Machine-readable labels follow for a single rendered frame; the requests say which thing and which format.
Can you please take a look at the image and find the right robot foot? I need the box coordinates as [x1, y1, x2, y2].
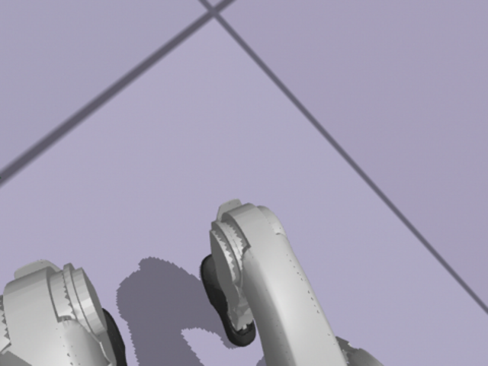
[201, 254, 256, 347]

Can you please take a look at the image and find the right robot hand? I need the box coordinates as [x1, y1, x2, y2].
[336, 336, 383, 366]

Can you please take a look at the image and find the left robot foot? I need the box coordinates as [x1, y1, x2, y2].
[102, 308, 127, 366]

